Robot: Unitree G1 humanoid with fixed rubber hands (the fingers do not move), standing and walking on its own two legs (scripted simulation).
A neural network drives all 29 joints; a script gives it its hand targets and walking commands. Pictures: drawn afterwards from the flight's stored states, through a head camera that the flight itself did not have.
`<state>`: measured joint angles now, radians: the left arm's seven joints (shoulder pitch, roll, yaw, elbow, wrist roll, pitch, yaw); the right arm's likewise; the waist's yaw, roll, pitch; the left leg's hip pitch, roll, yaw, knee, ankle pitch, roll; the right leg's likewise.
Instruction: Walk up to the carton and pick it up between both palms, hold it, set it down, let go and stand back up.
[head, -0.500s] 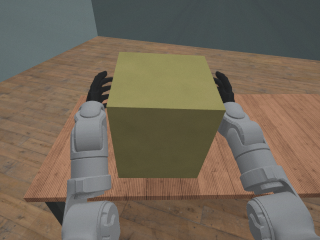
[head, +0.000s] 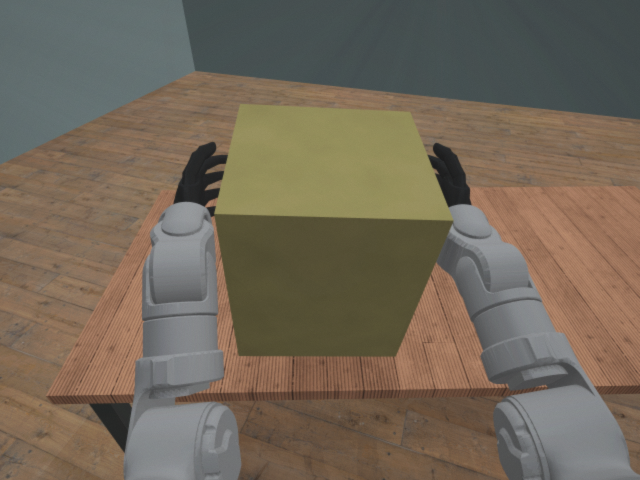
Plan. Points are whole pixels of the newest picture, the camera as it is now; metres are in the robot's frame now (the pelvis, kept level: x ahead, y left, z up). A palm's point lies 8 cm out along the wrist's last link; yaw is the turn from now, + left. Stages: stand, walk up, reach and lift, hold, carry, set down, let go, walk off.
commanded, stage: hold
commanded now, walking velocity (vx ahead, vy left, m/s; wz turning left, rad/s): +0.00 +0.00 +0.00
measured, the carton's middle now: (322, 237) +0.38 +0.01 +0.17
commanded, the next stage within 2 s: none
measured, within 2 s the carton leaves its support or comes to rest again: neither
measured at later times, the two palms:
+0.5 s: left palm (191, 208) +0.36 +0.16 +0.23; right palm (447, 208) +0.37 -0.14 +0.21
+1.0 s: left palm (190, 210) +0.36 +0.16 +0.23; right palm (449, 212) +0.36 -0.14 +0.21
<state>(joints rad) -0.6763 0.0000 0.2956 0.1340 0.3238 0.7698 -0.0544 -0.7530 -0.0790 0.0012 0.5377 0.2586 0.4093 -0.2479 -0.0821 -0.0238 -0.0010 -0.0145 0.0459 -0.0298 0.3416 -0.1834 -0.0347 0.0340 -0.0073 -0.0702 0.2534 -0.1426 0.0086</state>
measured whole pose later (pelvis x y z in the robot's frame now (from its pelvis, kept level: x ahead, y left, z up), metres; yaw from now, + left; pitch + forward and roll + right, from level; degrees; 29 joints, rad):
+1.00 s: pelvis +0.00 +0.00 +0.00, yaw +0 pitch -8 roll -1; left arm -0.68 0.00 0.30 0.12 0.32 0.79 -0.06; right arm -0.75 -0.07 0.00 0.53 0.26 0.41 -0.25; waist -0.08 -0.03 0.00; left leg -0.02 0.04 -0.03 0.34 -0.18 -0.03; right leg 0.02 -0.01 -0.07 0.26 -0.14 0.01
